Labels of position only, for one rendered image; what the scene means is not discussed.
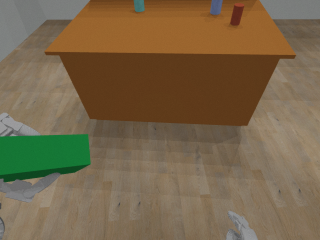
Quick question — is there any table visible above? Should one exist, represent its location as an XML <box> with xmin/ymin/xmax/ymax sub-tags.
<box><xmin>44</xmin><ymin>0</ymin><xmax>296</xmax><ymax>126</ymax></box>

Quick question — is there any robot left hand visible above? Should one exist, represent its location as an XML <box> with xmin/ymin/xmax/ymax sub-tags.
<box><xmin>0</xmin><ymin>112</ymin><xmax>61</xmax><ymax>203</ymax></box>

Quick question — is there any robot right hand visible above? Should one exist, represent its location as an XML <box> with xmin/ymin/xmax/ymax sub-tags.
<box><xmin>226</xmin><ymin>211</ymin><xmax>258</xmax><ymax>240</ymax></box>

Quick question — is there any sponge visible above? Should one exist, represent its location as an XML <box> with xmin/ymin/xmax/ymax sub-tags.
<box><xmin>0</xmin><ymin>134</ymin><xmax>91</xmax><ymax>183</ymax></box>

